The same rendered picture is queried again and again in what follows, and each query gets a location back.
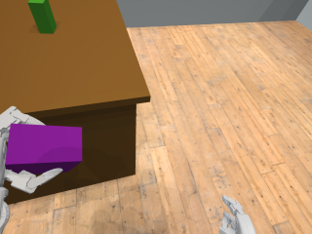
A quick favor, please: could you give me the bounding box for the sponge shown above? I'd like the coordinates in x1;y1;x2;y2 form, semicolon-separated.
5;123;83;175

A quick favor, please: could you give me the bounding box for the table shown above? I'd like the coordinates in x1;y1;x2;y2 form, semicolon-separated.
0;0;151;205

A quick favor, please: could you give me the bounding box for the left robot forearm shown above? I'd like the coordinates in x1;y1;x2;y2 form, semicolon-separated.
0;187;11;234

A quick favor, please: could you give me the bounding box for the robot left hand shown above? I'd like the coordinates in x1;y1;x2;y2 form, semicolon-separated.
0;106;63;194

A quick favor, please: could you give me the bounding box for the robot right hand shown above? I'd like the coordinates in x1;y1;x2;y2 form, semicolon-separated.
219;195;256;234

